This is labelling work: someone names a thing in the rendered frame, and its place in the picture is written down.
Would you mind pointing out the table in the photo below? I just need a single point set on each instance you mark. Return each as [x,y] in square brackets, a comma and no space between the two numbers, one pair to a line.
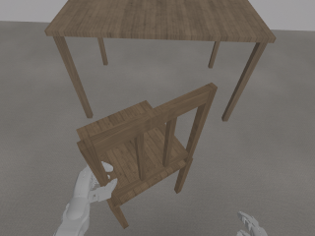
[196,20]

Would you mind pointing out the chair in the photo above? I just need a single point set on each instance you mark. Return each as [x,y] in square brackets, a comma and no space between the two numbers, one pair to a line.
[141,148]

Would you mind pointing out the robot left hand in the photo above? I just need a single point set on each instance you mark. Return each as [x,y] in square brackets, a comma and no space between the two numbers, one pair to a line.
[86,181]

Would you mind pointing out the robot right hand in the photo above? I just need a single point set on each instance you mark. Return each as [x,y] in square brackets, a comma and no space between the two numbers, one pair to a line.
[251,224]

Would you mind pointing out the robot left forearm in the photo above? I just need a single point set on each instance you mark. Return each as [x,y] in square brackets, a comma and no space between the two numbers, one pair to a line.
[75,219]

